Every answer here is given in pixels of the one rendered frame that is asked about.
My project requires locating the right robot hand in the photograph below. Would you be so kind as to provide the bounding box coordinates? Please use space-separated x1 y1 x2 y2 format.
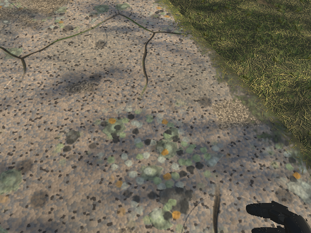
246 201 311 233

